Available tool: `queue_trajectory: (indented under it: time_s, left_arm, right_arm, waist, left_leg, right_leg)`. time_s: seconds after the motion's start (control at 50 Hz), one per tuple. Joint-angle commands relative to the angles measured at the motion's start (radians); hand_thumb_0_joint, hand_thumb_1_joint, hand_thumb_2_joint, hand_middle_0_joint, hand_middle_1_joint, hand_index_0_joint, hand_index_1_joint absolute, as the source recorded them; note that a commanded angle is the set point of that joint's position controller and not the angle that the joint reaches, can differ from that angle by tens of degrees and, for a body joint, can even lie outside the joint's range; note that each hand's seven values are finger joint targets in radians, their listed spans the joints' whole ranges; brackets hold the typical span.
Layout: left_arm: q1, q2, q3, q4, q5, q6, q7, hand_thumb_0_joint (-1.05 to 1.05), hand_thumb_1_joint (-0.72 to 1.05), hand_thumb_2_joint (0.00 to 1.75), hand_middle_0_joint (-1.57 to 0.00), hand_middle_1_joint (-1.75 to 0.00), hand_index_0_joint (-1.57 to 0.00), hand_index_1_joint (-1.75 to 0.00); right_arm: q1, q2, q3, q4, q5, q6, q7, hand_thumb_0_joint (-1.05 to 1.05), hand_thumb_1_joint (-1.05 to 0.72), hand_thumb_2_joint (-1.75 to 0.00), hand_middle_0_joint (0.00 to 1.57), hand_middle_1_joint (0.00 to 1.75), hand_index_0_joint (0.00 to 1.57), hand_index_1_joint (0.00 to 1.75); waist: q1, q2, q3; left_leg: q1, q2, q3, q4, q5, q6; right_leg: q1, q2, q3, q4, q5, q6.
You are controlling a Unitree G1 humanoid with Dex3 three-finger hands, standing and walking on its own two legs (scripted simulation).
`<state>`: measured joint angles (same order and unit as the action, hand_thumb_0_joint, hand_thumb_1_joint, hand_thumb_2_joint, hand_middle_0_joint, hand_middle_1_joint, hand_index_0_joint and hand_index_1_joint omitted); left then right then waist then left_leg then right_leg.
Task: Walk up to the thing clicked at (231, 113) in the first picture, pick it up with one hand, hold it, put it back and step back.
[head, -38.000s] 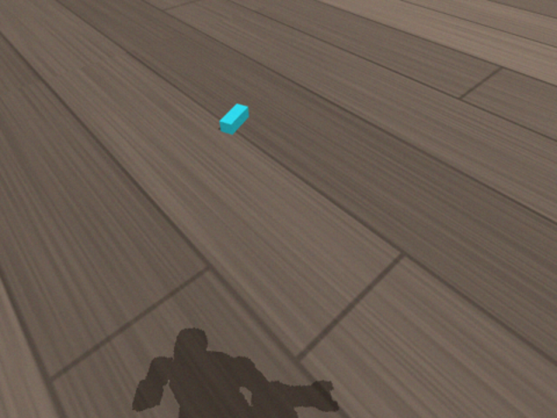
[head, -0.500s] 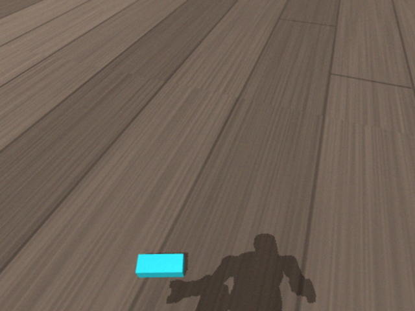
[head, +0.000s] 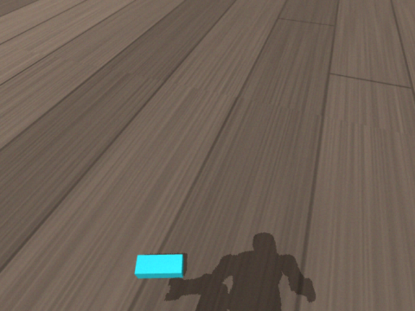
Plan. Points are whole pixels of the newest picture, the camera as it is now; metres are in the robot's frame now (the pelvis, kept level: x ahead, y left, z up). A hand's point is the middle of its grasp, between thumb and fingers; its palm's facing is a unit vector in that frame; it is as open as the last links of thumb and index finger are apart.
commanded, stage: stand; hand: left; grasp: from above
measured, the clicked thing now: (160, 266) +0.42 +0.25 -0.75
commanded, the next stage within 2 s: step back in 0.20 s
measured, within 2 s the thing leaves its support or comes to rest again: neither
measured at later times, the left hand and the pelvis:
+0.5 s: hand out of the picture +0.07 +0.27 -0.17, palm faces -0.01 -0.91 -0.41, open 7.4 cm; pelvis -0.05 -0.01 -0.02, yaw +0 degrees
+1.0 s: hand out of the picture -0.07 +0.28 -0.17, palm faces +0.07 -0.90 -0.42, open 7.4 cm; pelvis -0.16 +0.00 -0.03, yaw +6 degrees
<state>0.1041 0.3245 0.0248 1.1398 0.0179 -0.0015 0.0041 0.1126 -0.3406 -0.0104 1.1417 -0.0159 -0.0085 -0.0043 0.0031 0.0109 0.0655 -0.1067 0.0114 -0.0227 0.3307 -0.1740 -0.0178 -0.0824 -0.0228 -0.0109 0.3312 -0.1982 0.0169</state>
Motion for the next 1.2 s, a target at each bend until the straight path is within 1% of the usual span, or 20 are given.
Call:
queue_trajectory:
  time_s: [0.0,0.16,0.18,0.24,0.38,0.46,0.52,0.54,0.56,0.58,0.6,0.68,0.78,0.88,0.96,0.98,1.0,1.02,1.1,1.18]
  left_arm:
    - [-0.027,0.212,0.037,-0.06,-0.004,-0.024,0.012,0.0,0.9,0.9,-0.2,-0.3,-0.2,-0.3]
    - [-0.027,0.214,0.033,-0.067,-0.005,-0.029,0.012,0.0,0.9,0.9,-0.2,-0.3,-0.2,-0.3]
    - [-0.044,0.297,0.072,-0.091,-0.026,-0.019,0.015,0.0,0.9,0.9,-0.2,-0.3,-0.2,-0.3]
    - [-0.016,0.281,0.079,-0.135,-0.031,-0.01,0.021,0.0,0.9,0.9,-0.2,-0.3,-0.2,-0.3]
    - [-0.043,0.254,0.072,-0.219,-0.014,0.02,0.015,0.0,0.9,0.9,-0.2,-0.3,-0.2,-0.3]
    - [0.07,0.24,0.083,-0.216,-0.009,0.035,0.008,0.0,0.9,0.9,-0.2,-0.3,-0.2,-0.3]
    - [0.128,0.218,0.091,-0.212,-0.011,0.023,0.008,0.0,0.9,0.9,-0.2,-0.3,-0.2,-0.3]
    - [0.135,0.23,0.094,-0.212,0.0,0.013,0.011,0.0,0.9,0.9,-0.2,-0.3,-0.2,-0.3]
    - [0.111,0.317,0.114,-0.229,0.019,0.0,0.018,0.0,0.9,0.9,-0.2,-0.3,-0.2,-0.3]
    - [0.046,0.384,0.126,-0.272,0.018,-0.003,0.019,0.0,0.9,0.9,-0.2,-0.3,-0.2,-0.3]
    - [0.022,0.421,0.132,-0.298,0.022,-0.005,0.021,0.0,0.9,0.9,-0.2,-0.3,-0.2,-0.3]
    - [-0.092,0.298,0.113,-0.346,0.021,-0.005,0.032,0.0,0.9,0.9,-0.2,-0.3,-0.2,-0.3]
    - [0.068,0.272,0.113,-0.353,0.013,-0.002,0.047,0.0,0.9,0.9,-0.2,-0.3,-0.2,-0.3]
    - [0.08,0.304,0.128,-0.391,0.006,0.005,0.051,0.0,0.9,0.9,-0.2,-0.3,-0.2,-0.3]
    - [0.005,0.319,0.116,-0.42,-0.004,0.022,0.038,0.0,0.9,0.9,-0.2,-0.3,-0.2,-0.3]
    - [0.028,0.286,0.105,-0.417,-0.004,0.03,0.035,0.0,0.9,0.9,-0.2,-0.3,-0.2,-0.3]
    - [0.045,0.23,0.094,-0.43,-0.01,0.029,0.033,0.0,0.9,0.9,-0.2,-0.3,-0.2,-0.3]
    - [-0.041,0.271,0.113,-0.427,-0.007,0.027,0.051,0.0,0.9,0.9,-0.2,-0.3,-0.2,-0.3]
    - [0.108,0.254,0.115,-0.352,-0.017,0.032,0.05,0.0,0.9,0.9,-0.2,-0.3,-0.2,-0.3]
    - [0.119,0.239,0.111,-0.356,-0.003,0.022,0.038,0.0,0.9,0.9,-0.2,-0.3,-0.2,-0.3]
  right_arm:
    - [-0.052,-0.201,-0.033,-0.065,0.0,-0.021,-0.012,0.0,-0.9,-0.9,0.2,0.3,0.2,0.3]
    - [-0.035,-0.205,-0.032,-0.063,0.002,-0.021,-0.01,0.0,-0.9,-0.9,0.2,0.3,0.2,0.3]
    - [-0.074,-0.262,-0.055,-0.091,0.014,-0.001,-0.003,0.0,-0.9,-0.9,0.2,0.3,0.2,0.3]
    - [-0.036,-0.24,-0.06,-0.125,0.028,0.015,0.002,0.0,-0.9,-0.9,0.2,0.3,0.2,0.3]
    - [-0.042,-0.283,-0.097,-0.205,0.018,0.038,0.009,0.0,-0.9,-0.9,0.2,0.3,0.2,0.3]
    - [-0.1,-0.324,-0.113,-0.285,-0.002,0.038,0.006,0.0,-0.9,-0.9,0.2,0.3,0.2,0.3]
    - [-0.125,-0.287,-0.099,-0.313,-0.002,0.046,0.001,0.0,-0.9,-0.9,0.2,0.3,0.2,0.3]
    - [-0.121,-0.263,-0.092,-0.314,0.008,0.055,0.002,0.0,-0.9,-0.9,0.2,0.3,0.2,0.3]
    - [-0.116,-0.215,-0.078,-0.328,0.026,0.06,0.0,0.0,-0.9,-0.9,0.2,0.3,0.2,0.3]
    - [-0.056,-0.188,-0.069,-0.32,0.02,0.067,-0.015,0.0,-0.9,-0.9,0.2,0.3,0.2,0.3]
    - [-0.037,-0.218,-0.081,-0.307,0.016,0.074,-0.027,0.0,-0.9,-0.9,0.2,0.3,0.2,0.3]
    - [0.057,-0.265,-0.093,-0.268,0.027,0.061,-0.024,0.0,-0.9,-0.9,0.2,0.3,0.2,0.3]
    - [-0.005,-0.249,-0.074,-0.3,0.008,0.058,-0.03,0.0,-0.9,-0.9,0.2,0.3,0.2,0.3]
    - [0.046,-0.238,-0.08,-0.305,0.002,0.053,-0.022,0.0,-0.9,-0.9,0.2,0.3,0.2,0.3]
    - [0.173,-0.225,-0.097,-0.254,-0.012,0.05,0.0,0.0,-0.9,-0.9,0.2,0.3,0.2,0.3]
    - [0.158,-0.242,-0.105,-0.262,-0.028,0.048,0.003,0.0,-0.9,-0.9,0.2,0.3,0.2,0.3]
    - [0.125,-0.331,-0.123,-0.288,-0.045,0.047,0.006,0.0,-0.9,-0.9,0.2,0.3,0.2,0.3]
    - [0.077,-0.42,-0.137,-0.307,-0.025,0.049,0.013,0.0,-0.9,-0.9,0.2,0.3,0.2,0.3]
    - [-0.086,-0.278,-0.094,-0.35,-0.025,0.034,-0.013,0.0,-0.9,-0.9,0.2,0.3,0.2,0.3]
    - [-0.001,-0.242,-0.095,-0.35,-0.011,0.028,-0.019,0.0,-0.9,-0.9,0.2,0.3,0.2,0.3]
  waist:
    - [0.006,-0.011,-0.077]
    - [-0.003,-0.011,-0.091]
    - [-0.005,-0.026,0.017]
    - [-0.015,-0.026,-0.089]
    - [-0.023,0.055,-0.136]
    - [0.016,0.198,-0.146]
    - [0.06,0.163,-0.15]
    - [0.066,0.073,-0.132]
    - [0.044,-0.136,-0.084]
    - [0.013,-0.203,-0.053]
    - [0.023,-0.212,-0.082]
    - [-0.034,-0.131,-0.086]
    - [0.063,-0.146,-0.096]
    - [0.047,-0.204,-0.165]
    - [-0.037,-0.165,-0.167]
    - [-0.039,-0.073,-0.132]
    - [-0.034,0.182,-0.119]
    - [-0.082,0.285,-0.083]
    - [0.045,0.114,-0.033]
    - [-0.005,0.105,-0.072]
  left_leg:
    - [0.013,0.113,-0.085,-0.049,0.127,0.035]
    - [0.008,0.112,-0.077,-0.038,0.166,0.036]
    - [-0.077,0.092,-0.086,0.061,0.305,0.061]
    - [-0.061,0.088,-0.066,0.145,0.352,0.077]
    - [-0.137,0.152,-0.165,0.15,0.261,0.175]
    - [-0.247,0.304,-0.296,0.089,0.275,0.306]
    - [-0.202,0.211,-0.191,0.266,0.317,0.216]
    - [-0.208,0.121,-0.135,0.383,0.216,0.141]
    - [-0.374,-0.041,-0.086,0.567,-0.03,0.07]
    - [-0.454,-0.134,-0.104,0.71,-0.427,0.031]
    - [-0.4,-0.127,-0.187,0.852,-0.493,0.043]
    - [-0.427,-0.148,-0.184,0.943,-0.288,0.007]
    - [-0.479,-0.114,-0.152,0.788,-0.339,-0.017]
    - [-0.342,-0.052,-0.079,0.533,-0.349,0.002]
    - [-0.065,-0.049,0.037,0.171,-0.093,0.046]
    - [-0.041,0.01,-0.065,0.095,-0.064,0.068]
    - [-0.009,0.244,-0.386,0.019,0.026,0.154]
    - [-0.19,0.367,-0.497,-0.036,0.121,0.299]
    - [-0.137,0.231,-0.223,0.067,0.29,0.222]
    - [0.045,0.241,-0.194,0.137,0.422,0.273]
  right_leg:
    - [-0.012,-0.104,0.074,-0.056,0.109,-0.029]
    - [0.006,-0.108,0.077,-0.05,0.176,-0.027]
    - [-0.075,-0.096,0.087,0.035,0.333,-0.036]
    - [-0.053,-0.1,0.083,0.096,0.361,-0.073]
    - [-0.151,-0.033,0.055,0.31,0.096,-0.089]
    - [-0.164,0.06,0.043,0.637,-0.334,-0.066]
    - [-0.15,0.027,0.052,0.351,-0.2,-0.074]
    - [-0.132,-0.034,0.125,0.113,0.007,-0.068]
    - [-0.072,-0.18,0.371,0.056,0.244,-0.092]
    - [-0.102,-0.315,0.465,0.049,0.43,-0.214]
    - [-0.223,-0.392,0.563,0.022,0.401,-0.305]
    - [-0.129,-0.207,0.257,0.113,0.348,-0.204]
    - [0.071,-0.247,0.249,0.151,0.459,-0.244]
    - [0.078,-0.286,0.268,0.169,0.474,-0.251]
    - [-0.148,-0.205,0.169,0.242,0.258,-0.149]
    - [-0.248,-0.151,0.148,0.29,0.097,-0.105]
    - [-0.425,0.017,0.074,0.486,-0.22,-0.05]
    - [-0.388,0.129,0.111,0.722,-0.503,-0.025]
    - [-0.467,0.133,0.206,0.983,-0.307,-0.035]
    - [-0.478,0.106,0.166,0.894,-0.31,0.017]
